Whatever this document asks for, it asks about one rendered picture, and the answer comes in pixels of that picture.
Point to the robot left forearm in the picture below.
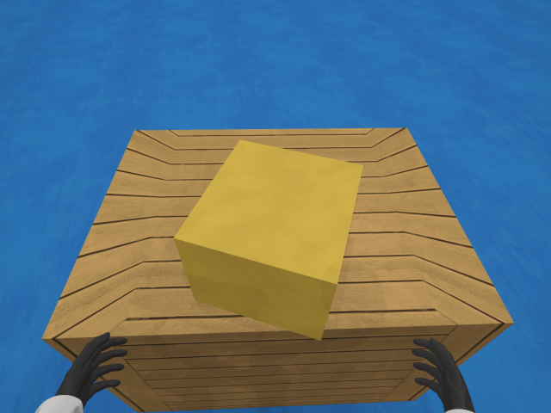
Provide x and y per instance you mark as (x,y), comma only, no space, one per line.
(61,404)

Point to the robot right hand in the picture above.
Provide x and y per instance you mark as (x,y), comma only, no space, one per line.
(451,387)

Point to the carton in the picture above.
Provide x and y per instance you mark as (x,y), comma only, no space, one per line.
(267,238)

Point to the pedestal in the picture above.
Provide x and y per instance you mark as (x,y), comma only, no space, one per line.
(409,272)

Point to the robot left hand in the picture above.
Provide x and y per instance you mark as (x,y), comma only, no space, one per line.
(79,380)

